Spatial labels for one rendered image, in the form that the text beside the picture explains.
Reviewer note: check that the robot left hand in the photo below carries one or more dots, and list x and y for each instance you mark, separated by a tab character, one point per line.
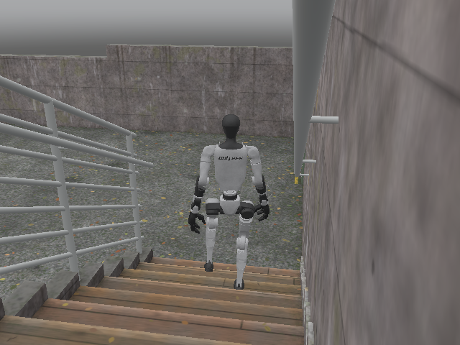
193	224

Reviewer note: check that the left robot forearm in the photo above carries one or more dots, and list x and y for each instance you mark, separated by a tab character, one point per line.
197	197

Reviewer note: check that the robot right hand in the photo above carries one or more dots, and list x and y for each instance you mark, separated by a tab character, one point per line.
264	209

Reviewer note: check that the robot left upper arm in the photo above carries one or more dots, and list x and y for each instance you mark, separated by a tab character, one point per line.
205	163

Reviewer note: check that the robot head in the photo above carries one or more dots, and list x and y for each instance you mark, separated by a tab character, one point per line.
230	124

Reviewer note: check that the robot right upper arm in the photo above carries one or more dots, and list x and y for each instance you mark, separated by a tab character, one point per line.
253	153

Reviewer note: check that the left robot shin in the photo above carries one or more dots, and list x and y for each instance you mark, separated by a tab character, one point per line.
210	240

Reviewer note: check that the right robot forearm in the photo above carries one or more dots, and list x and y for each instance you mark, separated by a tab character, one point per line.
262	193

